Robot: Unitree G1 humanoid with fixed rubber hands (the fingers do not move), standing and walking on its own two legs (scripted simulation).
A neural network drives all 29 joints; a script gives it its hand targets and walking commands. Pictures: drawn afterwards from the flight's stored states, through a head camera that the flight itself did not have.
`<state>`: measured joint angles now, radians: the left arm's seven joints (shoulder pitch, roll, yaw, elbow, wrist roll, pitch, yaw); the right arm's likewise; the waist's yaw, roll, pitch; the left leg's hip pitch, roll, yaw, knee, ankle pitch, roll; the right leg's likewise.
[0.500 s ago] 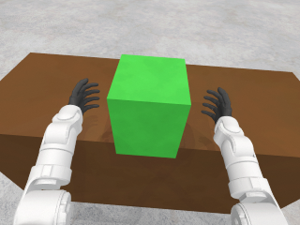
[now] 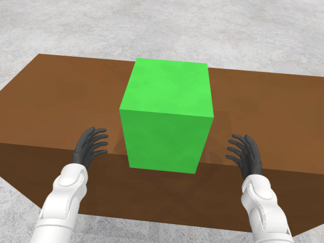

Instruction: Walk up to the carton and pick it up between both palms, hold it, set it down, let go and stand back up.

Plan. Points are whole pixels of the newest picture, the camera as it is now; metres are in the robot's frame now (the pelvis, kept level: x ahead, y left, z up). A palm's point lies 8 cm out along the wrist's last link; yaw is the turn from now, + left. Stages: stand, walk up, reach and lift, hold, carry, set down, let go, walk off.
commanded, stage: set down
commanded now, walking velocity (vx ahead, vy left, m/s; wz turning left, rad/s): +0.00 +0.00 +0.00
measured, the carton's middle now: (166, 117) +0.44 +0.02 +0.06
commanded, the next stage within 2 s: let go in 1.30 s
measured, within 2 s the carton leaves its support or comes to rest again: neither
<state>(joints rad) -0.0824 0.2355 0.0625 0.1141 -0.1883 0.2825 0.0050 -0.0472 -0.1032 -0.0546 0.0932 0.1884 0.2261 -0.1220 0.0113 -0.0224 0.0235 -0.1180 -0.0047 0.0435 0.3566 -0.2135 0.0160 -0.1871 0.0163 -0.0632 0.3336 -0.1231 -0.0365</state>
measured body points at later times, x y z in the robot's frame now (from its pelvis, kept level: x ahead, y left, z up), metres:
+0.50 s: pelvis +0.02 +0.00 +0.00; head +0.03 +0.01 +0.45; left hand +0.25 +0.23 +0.00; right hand +0.25 -0.19 +0.00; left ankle -0.01 +0.11 -0.75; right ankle +0.04 -0.09 -0.75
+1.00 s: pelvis +0.03 +0.00 +0.00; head +0.04 +0.01 +0.45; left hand +0.20 +0.23 -0.06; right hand +0.20 -0.21 -0.06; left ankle -0.01 +0.11 -0.75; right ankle +0.04 -0.09 -0.75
